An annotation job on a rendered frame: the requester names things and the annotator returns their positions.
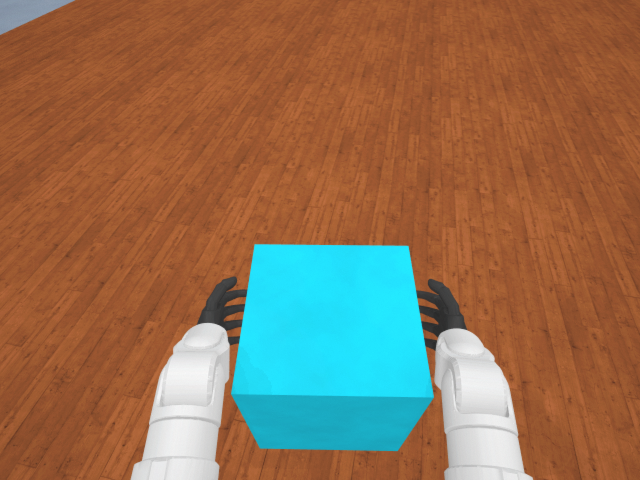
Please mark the right robot hand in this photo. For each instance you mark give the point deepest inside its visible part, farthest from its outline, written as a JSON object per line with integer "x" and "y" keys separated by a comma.
{"x": 448, "y": 316}

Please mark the right robot forearm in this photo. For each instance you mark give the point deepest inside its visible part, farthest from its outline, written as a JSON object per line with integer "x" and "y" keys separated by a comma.
{"x": 478, "y": 414}

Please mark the left robot forearm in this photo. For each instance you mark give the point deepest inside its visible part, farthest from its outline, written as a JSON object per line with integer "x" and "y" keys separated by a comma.
{"x": 186, "y": 414}

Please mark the left robot hand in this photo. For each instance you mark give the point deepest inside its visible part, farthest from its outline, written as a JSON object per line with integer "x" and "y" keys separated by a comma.
{"x": 215, "y": 312}

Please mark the carton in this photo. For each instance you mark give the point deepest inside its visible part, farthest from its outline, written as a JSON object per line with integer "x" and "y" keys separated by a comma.
{"x": 331, "y": 353}

